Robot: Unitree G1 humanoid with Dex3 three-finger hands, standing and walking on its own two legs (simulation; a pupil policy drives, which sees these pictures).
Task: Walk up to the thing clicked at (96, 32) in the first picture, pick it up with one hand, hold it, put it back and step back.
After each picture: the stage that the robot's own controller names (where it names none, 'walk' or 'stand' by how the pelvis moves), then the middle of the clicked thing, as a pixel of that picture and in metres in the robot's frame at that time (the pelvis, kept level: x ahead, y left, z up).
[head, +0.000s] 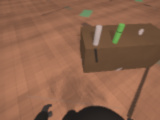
stand; (97, 36) +0.93 -0.05 -0.05
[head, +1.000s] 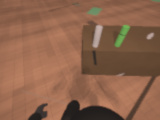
rise first; (97, 37) +0.84 -0.01 -0.03
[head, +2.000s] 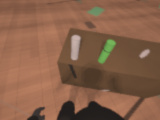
rise first; (75, 49) +0.56 +0.16 -0.02
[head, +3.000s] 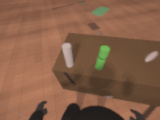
stand; (68, 56) +0.48 +0.21 -0.02
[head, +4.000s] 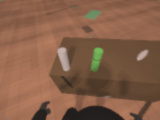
stand; (64, 60) +0.47 +0.24 -0.04
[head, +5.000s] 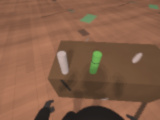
stand; (63, 63) +0.45 +0.24 -0.05
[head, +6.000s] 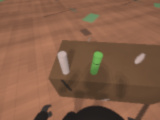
stand; (64, 63) +0.45 +0.24 -0.06
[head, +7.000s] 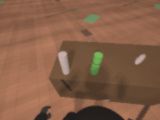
stand; (64, 64) +0.45 +0.24 -0.06
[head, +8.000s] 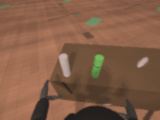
rise first; (65, 66) +0.43 +0.25 -0.05
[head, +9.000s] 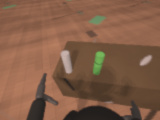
go down; (67, 62) +0.47 +0.25 -0.05
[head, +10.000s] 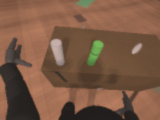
go down; (58, 54) +0.48 +0.23 -0.02
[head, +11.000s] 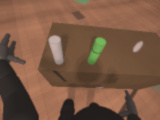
go down; (57, 52) +0.47 +0.23 +0.01
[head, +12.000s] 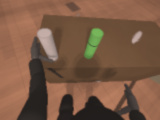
close in; (49, 47) +0.47 +0.24 +0.04
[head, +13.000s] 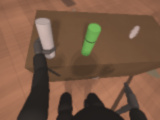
lift; (47, 41) +0.50 +0.23 +0.06
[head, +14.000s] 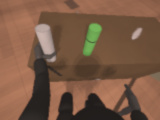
lift; (47, 46) +0.47 +0.24 +0.06
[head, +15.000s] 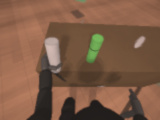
lift; (54, 57) +0.40 +0.23 +0.06
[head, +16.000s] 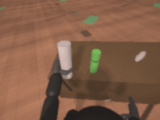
hold; (66, 61) +0.33 +0.16 +0.15
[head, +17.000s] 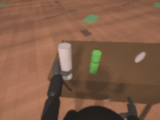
hold; (66, 63) +0.34 +0.17 +0.13
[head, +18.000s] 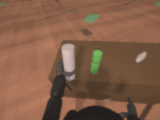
hold; (69, 64) +0.34 +0.15 +0.12
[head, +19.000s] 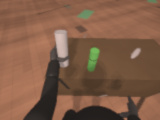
crouch; (62, 50) +0.43 +0.19 +0.13
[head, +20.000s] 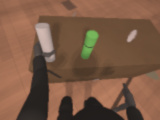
lower; (47, 45) +0.49 +0.24 +0.04
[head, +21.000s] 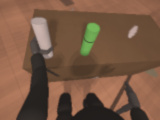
lower; (44, 41) +0.50 +0.24 +0.06
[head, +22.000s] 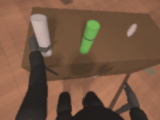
lower; (43, 38) +0.52 +0.24 +0.06
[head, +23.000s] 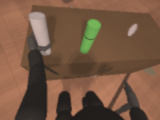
lower; (42, 37) +0.52 +0.25 +0.07
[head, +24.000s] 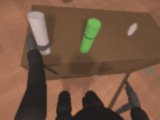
rest; (41, 37) +0.52 +0.25 +0.07
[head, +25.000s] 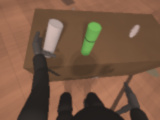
withdraw; (51, 41) +0.50 +0.20 +0.06
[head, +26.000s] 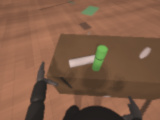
sink last; (82, 61) +0.51 +0.08 -0.09
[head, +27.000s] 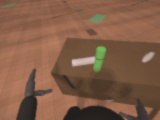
stand; (84, 61) +0.55 +0.10 -0.09
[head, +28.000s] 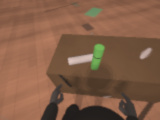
stand; (81, 59) +0.54 +0.10 -0.09
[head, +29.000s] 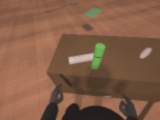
stand; (81, 58) +0.54 +0.10 -0.08
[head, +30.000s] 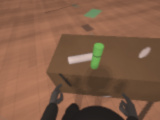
stand; (81, 58) +0.55 +0.10 -0.08
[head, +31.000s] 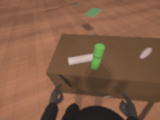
stand; (81, 59) +0.53 +0.10 -0.08
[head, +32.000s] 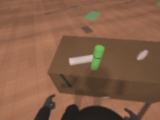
stand; (81, 59) +0.55 +0.09 -0.10
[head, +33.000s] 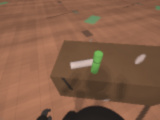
walk; (82, 63) +0.55 +0.09 -0.14
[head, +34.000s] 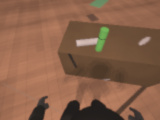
walk; (87, 42) +0.75 +0.06 -0.12
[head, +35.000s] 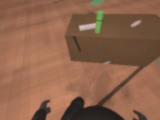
walk; (88, 27) +1.08 +0.11 -0.12
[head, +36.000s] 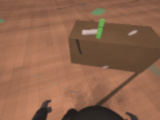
stand; (90, 32) +1.14 +0.05 -0.14
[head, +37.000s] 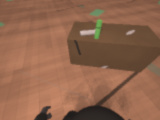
stand; (88, 32) +1.16 +0.06 -0.14
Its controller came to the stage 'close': yes
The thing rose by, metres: 0.19
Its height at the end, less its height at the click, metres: -0.09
